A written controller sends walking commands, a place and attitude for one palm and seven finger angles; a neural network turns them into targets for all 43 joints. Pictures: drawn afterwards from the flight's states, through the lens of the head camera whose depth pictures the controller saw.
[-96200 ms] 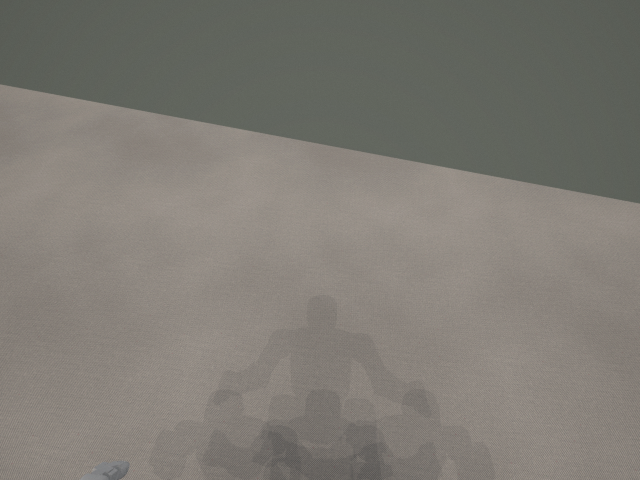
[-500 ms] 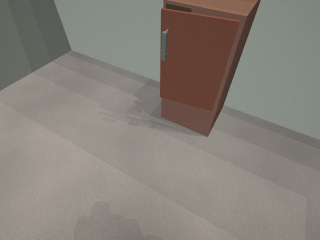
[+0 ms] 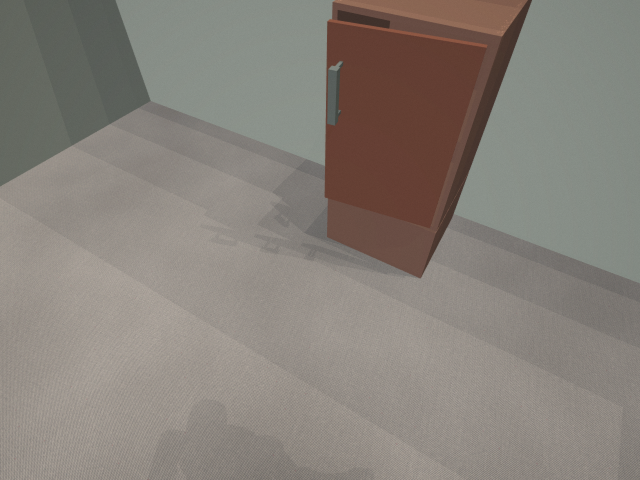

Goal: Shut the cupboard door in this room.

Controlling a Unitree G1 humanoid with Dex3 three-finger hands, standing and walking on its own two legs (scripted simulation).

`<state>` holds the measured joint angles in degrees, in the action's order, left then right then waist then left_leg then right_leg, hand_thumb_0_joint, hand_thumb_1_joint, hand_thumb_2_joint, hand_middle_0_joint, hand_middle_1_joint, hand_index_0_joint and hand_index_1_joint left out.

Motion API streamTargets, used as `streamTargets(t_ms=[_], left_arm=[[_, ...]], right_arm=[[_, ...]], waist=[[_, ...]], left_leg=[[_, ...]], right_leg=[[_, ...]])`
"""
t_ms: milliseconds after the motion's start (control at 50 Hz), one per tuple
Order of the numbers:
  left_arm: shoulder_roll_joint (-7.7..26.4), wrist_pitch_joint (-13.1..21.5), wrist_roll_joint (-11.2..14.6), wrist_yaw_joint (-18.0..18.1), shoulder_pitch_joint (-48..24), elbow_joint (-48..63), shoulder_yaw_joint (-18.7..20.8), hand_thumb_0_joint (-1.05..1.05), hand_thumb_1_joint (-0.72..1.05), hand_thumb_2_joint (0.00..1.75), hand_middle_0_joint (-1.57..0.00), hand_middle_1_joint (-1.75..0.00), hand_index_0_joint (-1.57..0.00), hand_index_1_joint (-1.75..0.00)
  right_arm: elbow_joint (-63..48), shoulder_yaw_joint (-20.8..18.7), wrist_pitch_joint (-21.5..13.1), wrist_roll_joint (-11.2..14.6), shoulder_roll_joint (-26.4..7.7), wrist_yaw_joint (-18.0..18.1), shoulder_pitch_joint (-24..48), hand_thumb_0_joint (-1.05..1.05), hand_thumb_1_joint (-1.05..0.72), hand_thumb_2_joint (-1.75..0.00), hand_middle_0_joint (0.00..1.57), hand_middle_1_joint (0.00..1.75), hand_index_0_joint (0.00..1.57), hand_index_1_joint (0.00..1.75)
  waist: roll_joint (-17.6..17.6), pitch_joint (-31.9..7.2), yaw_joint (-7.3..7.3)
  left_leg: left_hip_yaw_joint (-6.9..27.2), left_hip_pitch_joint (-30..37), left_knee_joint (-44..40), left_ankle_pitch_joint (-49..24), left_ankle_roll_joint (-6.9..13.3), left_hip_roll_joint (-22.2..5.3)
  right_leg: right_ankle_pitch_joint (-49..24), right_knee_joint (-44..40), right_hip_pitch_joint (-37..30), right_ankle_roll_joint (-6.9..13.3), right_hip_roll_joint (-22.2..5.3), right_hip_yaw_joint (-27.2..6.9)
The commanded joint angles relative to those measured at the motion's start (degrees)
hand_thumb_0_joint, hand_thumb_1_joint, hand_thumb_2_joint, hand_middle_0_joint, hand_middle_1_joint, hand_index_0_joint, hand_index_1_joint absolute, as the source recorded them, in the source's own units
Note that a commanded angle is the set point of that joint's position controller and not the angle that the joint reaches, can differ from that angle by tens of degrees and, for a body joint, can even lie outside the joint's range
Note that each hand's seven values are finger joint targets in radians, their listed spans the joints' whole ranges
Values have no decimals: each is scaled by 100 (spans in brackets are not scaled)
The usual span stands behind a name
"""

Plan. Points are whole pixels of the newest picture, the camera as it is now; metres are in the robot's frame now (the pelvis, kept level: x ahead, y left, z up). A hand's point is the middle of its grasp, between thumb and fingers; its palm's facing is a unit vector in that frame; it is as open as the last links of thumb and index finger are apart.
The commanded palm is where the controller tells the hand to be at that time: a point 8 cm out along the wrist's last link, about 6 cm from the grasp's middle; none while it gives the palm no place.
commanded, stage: walk to a spot facing it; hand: left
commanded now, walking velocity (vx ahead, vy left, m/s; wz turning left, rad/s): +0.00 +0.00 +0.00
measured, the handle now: (336, 93) +1.06 +0.02 -0.05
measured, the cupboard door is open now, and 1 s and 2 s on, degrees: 7 7 7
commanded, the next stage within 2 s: turn to face it in 0.70 s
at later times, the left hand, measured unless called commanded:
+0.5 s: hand out of the picture +0.07 +0.24 -0.19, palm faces +0.17 -0.97 -0.20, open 7.4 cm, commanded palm none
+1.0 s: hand (196, 415) +0.24 +0.22 -0.17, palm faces +0.36 -0.90 -0.23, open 7.2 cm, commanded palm none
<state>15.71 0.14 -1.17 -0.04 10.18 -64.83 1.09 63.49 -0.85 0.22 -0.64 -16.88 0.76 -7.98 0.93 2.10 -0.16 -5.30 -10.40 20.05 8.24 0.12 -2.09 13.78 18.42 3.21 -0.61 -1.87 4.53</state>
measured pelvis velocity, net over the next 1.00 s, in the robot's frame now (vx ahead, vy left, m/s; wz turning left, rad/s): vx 0.27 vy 0.03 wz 0.30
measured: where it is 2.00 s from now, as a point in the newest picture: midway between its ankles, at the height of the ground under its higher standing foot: (301, 453)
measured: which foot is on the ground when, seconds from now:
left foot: down 0.00-0.74, up 0.76-1.00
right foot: down 0.00-0.36, up 0.38-0.72, down 0.74-1.00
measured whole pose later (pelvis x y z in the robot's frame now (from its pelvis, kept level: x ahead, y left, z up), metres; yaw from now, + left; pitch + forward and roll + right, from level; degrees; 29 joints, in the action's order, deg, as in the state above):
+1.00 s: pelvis +0.27 +0.03 +0.00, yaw +17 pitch +1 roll +1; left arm 8.0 3.1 -1.8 1.5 15.6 -58.6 3.3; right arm 57.8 -3.3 -0.2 -1.1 -11.3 1.1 -10.6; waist 1.3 3.1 1.0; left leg -3.7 -24.7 47.4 19.3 -1.2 -3.3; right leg 12.4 24.3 12.6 2.8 -1.5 8.0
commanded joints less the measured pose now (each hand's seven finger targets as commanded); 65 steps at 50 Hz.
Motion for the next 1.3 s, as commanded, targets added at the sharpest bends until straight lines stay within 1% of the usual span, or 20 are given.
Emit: streamTargets(t_ms=[0, 100, 200, 300, 340, 360, 440, 620, 680, 700, 720, 740, 760, 800, 840, 940, 1060, 1120, 1140, 1280], left_arm=[[1068, 125, 26, 79, 16, 251, 159, 0, 90, 90, -20, -30, -20, -30], [637, -10, 22, 104, 477, 160, 110, 0, 90, 90, -20, -30, -20, -30], [871, 91, -88, 87, 921, 406, 393, 0, 90, 90, -20, -30, -20, -30], [839, 147, -16, 17, 505, 737, 500, 0, 90, 90, -20, -30, -20, -30], [192, 125, 50, -90, 331, 1230, 334, 0, 90, 90, -20, -30, -20, -30], [255, 146, -24, -54, -83, 1415, 338, 0, 90, 90, -20, -30, -20, -30], [-22, 193, -70, -99, 165, 1133, 345, 0, 90, 90, -20, -30, -20, -30], [-321, 161, -50, -107, -137, 1262, 315, 0, 90, 90, -20, -30, -20, -30], [-139, 199, -58, -88, 474, 1093, 412, 0, 90, 90, -20, -30, -20, -30], [93, 244, -77, -56, 1093, 930, 502, 0, 90, 90, -20, -30, -20, -30], [602, 320, -130, 1, 1810, 790, 610, 0, 90, 90, -20, -30, -20, -30], [856, 285, -73, 39, 2085, 775, 637, 0, 90, 90, -20, -30, -20, -30], [685, 290, -52, 78, 1608, 890, 614, 0, 90, 90, -20, -30, -20, -30], [-35, 289, -56, 163, 805, 1049, 417, 0, 90, 90, -20, -30, -20, -30], [-356, 390, -54, 166, 813, 924, 270, 0, 90, 90, -20, -30, -20, -30], [-154, 361, -43, 175, 1097, 656, 239, 0, 90, 90, -20, -30, -20, -30], [125, 115, 9, 141, 778, 755, 408, 0, 90, 90, -20, -30, -20, -30], [-282, -10, 34, 68, 782, 1006, 368, 0, 90, 90, -20, -30, -20, -30], [-190, -106, -2, 56, 558, 1076, 402, 0, 90, 90, -20, -30, -20, -30], [-245, -244, -12, -110, 351, 1266, 488, 0, 90, 90, -20, -30, -20, -30]], right_arm=[[-248, -151, -115, -4, -987, 42, 71, 0, -90, -90, 20, 30, 20, 30], [-194, -22, 25, -71, -315, -12, -258, 0, -90, -90, 20, 30, 20, 30], [-819, -181, 14, -65, -213, -100, 100, 0, -90, -90, 20, 30, 20, 30], [-712, -227, -112, -89, -107, -197, -1310, 0, -90, -90, 20, 30, 20, 30], [-362, -484, -181, -182, -1015, -42, -2790, 0, -90, -90, 20, 30, 20, 30], [-335, -465, -144, -129, -986, -17, -2715, 0, -90, -90, 20, 30, 20, 30], [-584, -253, -341, -106, -201, 112, -1711, 0, -90, -90, 20, 30, 20, 30], [-272, -284, -341, -80, 23, 108, -1752, 0, -90, -90, 20, 30, 20, 30], [-288, -300, -285, -62, 41, 82, -1538, 0, -90, -90, 20, 30, 20, 30], [-333, -301, -290, -29, 139, 61, -1462, 0, -90, -90, 20, 30, 20, 30], [-469, -267, -312, 14, 420, 5, -1570, 0, -90, -90, 20, 30, 20, 30], [-661, -294, -289, -8, 450, -4, -1518, 0, -90, -90, 20, 30, 20, 30], [-656, -358, -232, -52, 317, -16, -1400, 0, -90, -90, 20, 30, 20, 30], [-582, -318, -181, -85, 467, -48, -1127, 0, -90, -90, 20, 30, 20, 30], [-463, -218, -127, -95, 760, -54, -1317, 0, -90, -90, 20, 30, 20, 30], [-588, -102, -60, -33, 877, -22, -955, 0, -90, -90, 20, 30, 20, 30], [-807, -161, -92, 12, 310, 89, -663, 0, -90, -90, 20, 30, 20, 30], [-830, -316, -107, -81, -514, 218, -1046, 0, -90, -90, 20, 30, 20, 30], [-838, -315, -90, -121, -494, 264, -1052, 0, -90, -90, 20, 30, 20, 30], [-1172, -340, -39, -114, -349, 231, -485, 0, -90, -90, 20, 30, 20, 30]], waist=[[-137, -176, -25], [-312, 56, 29], [-1058, 801, 272], [-260, 236, -458], [2303, -141, -891], [1142, -5, -829], [451, 232, -217], [386, 391, -145], [194, 341, 176], [-272, 182, 462], [-1573, -335, 700], [-1848, -563, 655], [-1796, -303, 442], [-692, 206, 97], [-675, 65, -89], [-820, -380, -11], [-819, -276, -184], [1329, -322, -319], [1513, -263, -367], [803, -301, -59]], left_leg=[[709, 519, -271, -740, 103, -596], [465, -148, 235, 466, 4, -261], [332, -2561, 3036, 2110, -1, -237], [-276, 102, 957, 904, 126, 66], [3716, 1524, -710, 1446, 1112, -1844], [3844, 992, -857, 2290, 1330, -2037], [2563, -64, -884, 1484, 1047, -1328], [1625, -341, -705, 630, 1088, -996], [1439, -954, -10, 962, 851, -716], [1157, -1539, 889, 1087, 667, -375], [439, -2333, 2730, 1808, 339, 396], [406, -2686, 4352, 2816, 270, 568], [784, -2802, 5189, 2275, 258, 198], [855, -2537, 5207, 1280, 172, -245], [599, -1979, 4498, 1013, 55, -275], [-1, -1203, 2314, 1074, -180, -41], [173, 128, 732, 41, -182, -115], [1792, 1018, -30, -1788, 896, -2244], [1943, 949, -185, -2004, 1082, -2387], [275, 403, 148, -2167, 802, -1807]], right_leg=[[-804, -430, 457, 239, -580, -545], [689, -330, 346, 235, -724, -426], [911, -778, -305, 1253, -2192, -1377], [-181, 1177, 890, 470, -1471, 447], [2174, 4581, 3430, -115, -12, 555], [2002, 5057, 3567, 97, -246, -200], [534, 4703, 3292, 32, -556, -492], [-140, 2146, 2145, -75, -253, -55], [-465, 1367, 769, -28, -23, 31], [-162, 991, -218, 78, -259, -358], [764, 191, -1178, 534, -1581, -2022], [1343, -675, -1079, 951, -2559, -3357], [2096, -897, -340, 938, -2538, -3507], [999, -762, 747, 916, -2049, -2086], [-1713, -456, 918, 849, -1559, -933], [-4522, 163, 288, 993, -1115, -765], [-2728, 557, 1115, 687, -834, -1221], [1768, 2453, 2577, 7, 335, -275], [2220, 3521, 2798, -30, 248, -397], [1217, 3365, 2270, -140, -10, -84]])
